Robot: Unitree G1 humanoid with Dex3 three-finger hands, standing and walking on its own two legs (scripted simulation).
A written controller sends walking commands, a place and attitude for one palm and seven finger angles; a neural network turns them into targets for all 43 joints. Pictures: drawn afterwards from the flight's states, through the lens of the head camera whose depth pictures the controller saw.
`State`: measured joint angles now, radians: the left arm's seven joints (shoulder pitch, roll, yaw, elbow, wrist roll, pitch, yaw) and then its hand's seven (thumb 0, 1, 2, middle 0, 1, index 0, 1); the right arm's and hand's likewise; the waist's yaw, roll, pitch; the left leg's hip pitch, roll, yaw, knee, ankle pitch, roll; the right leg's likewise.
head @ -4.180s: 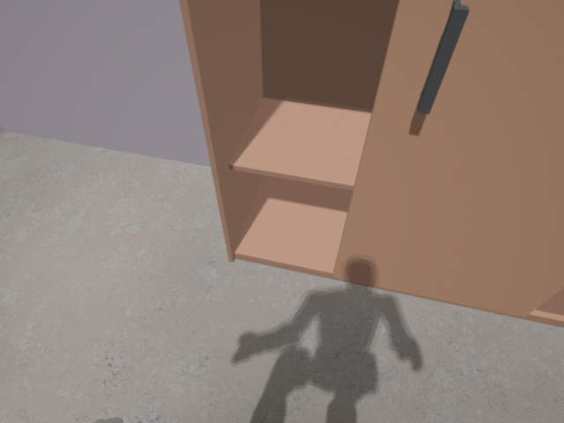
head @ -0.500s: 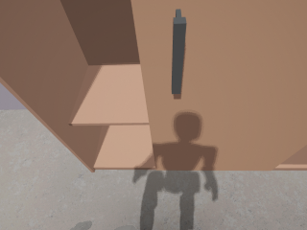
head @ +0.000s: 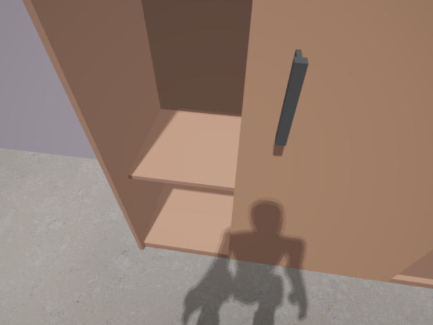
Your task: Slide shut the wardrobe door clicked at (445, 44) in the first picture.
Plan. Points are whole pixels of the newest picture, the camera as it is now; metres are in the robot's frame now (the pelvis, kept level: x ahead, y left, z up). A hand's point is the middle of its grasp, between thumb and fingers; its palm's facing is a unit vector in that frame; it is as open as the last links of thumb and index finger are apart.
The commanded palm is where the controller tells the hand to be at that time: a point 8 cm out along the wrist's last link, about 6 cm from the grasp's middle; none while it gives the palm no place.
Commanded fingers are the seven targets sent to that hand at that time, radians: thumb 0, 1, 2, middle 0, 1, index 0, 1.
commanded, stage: come to a stop and stand still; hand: right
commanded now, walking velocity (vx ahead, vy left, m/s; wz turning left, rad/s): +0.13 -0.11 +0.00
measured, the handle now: (288, 100) +0.52 -0.09 +0.17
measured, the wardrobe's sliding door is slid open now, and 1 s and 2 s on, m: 0.42 0.42 0.42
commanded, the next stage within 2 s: look again from close up in 1.02 s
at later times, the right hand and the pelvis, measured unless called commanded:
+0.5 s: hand out of the picture -0.07 -0.07 -0.18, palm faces +0.17 +0.98 -0.12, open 7.4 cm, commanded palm none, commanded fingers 0.00 -0.90 -0.90 0.20 0.30 0.20 0.30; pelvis +0.02 +0.04 -0.01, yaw -3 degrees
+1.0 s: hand out of the picture +0.01 -0.16 -0.18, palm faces +0.06 +0.97 -0.22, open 7.4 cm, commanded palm none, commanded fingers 0.00 -0.90 -0.90 0.20 0.30 0.20 0.30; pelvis +0.02 +0.01 +0.00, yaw -1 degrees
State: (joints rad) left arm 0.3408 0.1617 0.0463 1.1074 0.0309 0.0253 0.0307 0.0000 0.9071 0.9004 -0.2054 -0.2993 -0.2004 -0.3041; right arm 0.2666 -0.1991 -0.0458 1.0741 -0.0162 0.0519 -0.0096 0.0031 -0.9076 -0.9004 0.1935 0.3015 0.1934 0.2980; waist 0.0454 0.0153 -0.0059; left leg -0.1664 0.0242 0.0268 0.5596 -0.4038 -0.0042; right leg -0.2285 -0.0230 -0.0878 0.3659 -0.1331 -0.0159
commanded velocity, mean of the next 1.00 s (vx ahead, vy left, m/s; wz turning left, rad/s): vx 0.02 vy -0.03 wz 0.00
